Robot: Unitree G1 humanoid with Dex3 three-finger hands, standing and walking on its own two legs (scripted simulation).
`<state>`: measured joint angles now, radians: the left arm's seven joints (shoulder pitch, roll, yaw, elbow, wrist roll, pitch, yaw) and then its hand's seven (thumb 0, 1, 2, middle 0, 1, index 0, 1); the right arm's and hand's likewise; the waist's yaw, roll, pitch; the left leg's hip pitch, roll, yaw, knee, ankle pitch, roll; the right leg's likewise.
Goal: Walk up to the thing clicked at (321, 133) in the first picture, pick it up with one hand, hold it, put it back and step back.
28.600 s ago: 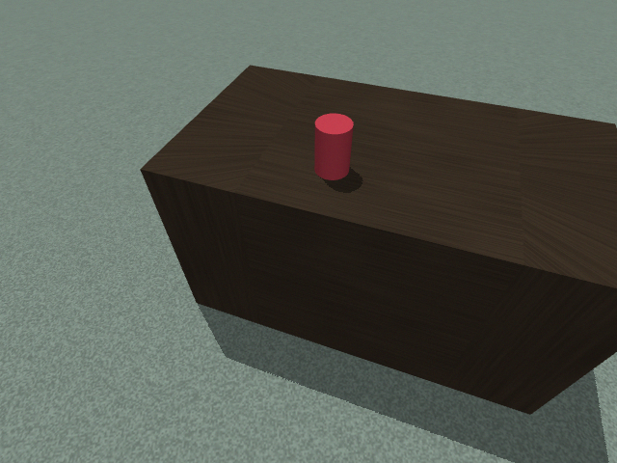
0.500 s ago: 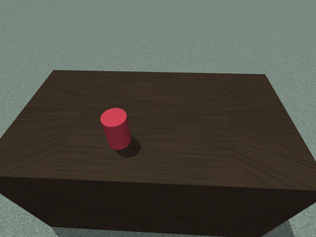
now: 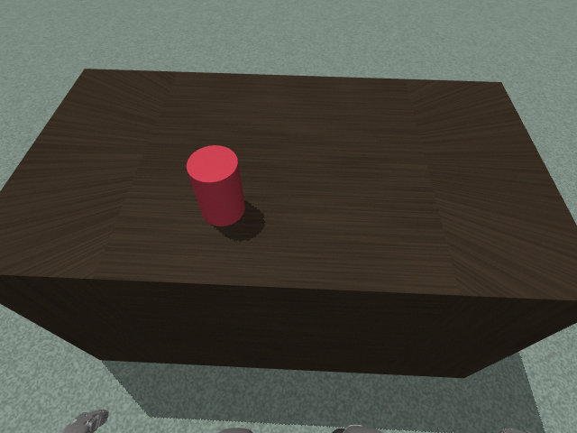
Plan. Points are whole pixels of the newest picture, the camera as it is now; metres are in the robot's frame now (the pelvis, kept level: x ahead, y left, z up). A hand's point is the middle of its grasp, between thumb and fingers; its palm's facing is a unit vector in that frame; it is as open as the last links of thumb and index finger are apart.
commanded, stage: step back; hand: left
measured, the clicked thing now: (218, 187) +0.54 +0.14 -0.05
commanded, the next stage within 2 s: none
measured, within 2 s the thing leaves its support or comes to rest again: neither
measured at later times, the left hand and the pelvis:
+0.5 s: hand out of the picture +0.02 +0.28 -0.16, palm faces -0.09 -0.92 -0.39, open 7.4 cm; pelvis -0.10 +0.02 -0.01, yaw -4 degrees
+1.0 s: hand out of the picture -0.12 +0.31 -0.16, palm faces -0.02 -0.93 -0.36, open 7.4 cm; pelvis -0.23 +0.04 +0.00, yaw -3 degrees
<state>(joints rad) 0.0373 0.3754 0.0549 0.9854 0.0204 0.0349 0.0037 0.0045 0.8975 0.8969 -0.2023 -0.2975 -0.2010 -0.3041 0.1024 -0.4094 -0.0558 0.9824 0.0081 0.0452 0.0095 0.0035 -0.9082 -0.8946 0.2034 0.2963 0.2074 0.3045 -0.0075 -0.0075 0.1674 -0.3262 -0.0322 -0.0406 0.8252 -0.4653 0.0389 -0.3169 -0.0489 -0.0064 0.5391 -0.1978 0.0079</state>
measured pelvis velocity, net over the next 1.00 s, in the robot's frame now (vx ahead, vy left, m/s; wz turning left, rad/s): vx -0.23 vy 0.04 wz -0.04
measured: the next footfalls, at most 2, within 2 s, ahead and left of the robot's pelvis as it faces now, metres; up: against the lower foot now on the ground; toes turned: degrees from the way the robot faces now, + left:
right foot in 0.44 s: -0.07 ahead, -0.10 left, +0.00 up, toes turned -1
left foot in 0.78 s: -0.13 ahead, +0.14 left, +0.00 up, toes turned -2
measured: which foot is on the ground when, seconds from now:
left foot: down 0.00-0.46, up 0.48-0.76, down 0.78-1.00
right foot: down 0.00-0.06, up 0.08-0.42, down 0.44-0.80, up 0.82-1.00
